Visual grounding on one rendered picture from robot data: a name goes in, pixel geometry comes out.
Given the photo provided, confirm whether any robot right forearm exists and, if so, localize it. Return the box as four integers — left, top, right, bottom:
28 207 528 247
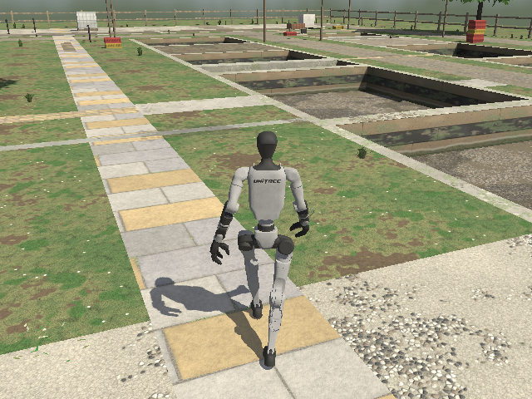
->
297 200 309 226

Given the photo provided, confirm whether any right robot upper arm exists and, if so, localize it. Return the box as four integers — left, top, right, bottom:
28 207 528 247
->
284 167 307 212

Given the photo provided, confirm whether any robot left forearm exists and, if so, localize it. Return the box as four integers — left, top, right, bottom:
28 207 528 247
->
214 200 233 243

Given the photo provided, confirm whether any robot left hand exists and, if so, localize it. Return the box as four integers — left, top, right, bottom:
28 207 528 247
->
210 240 229 265

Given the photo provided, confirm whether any robot right hand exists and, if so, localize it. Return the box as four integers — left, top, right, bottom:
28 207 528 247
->
290 221 309 238

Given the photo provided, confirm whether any robot torso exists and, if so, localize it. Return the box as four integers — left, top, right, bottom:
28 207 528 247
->
247 163 286 249

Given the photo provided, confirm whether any robot left foot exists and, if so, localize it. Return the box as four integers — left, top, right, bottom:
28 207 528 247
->
251 300 263 318

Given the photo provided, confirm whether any left robot upper arm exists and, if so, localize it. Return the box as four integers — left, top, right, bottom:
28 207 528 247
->
225 167 249 214

